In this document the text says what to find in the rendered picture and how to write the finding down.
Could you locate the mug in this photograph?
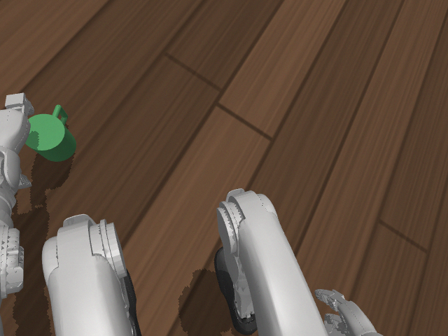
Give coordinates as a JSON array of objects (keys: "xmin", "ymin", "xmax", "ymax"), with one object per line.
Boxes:
[{"xmin": 25, "ymin": 105, "xmax": 76, "ymax": 162}]

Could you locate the left robot arm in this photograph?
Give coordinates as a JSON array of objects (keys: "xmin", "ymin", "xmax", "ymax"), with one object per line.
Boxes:
[{"xmin": 0, "ymin": 146, "xmax": 24, "ymax": 336}]

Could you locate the left robot hand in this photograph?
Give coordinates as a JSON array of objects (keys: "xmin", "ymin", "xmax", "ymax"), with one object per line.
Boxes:
[{"xmin": 0, "ymin": 93, "xmax": 34, "ymax": 189}]

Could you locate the right robot hand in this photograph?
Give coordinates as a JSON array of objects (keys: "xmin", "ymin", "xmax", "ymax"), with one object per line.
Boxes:
[{"xmin": 314, "ymin": 289, "xmax": 377, "ymax": 336}]

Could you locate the left robot foot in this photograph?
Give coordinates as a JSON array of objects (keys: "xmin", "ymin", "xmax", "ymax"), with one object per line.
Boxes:
[{"xmin": 123, "ymin": 268, "xmax": 142, "ymax": 336}]

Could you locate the right robot foot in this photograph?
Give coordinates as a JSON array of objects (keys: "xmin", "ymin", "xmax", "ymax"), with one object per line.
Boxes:
[{"xmin": 214, "ymin": 247, "xmax": 257, "ymax": 335}]

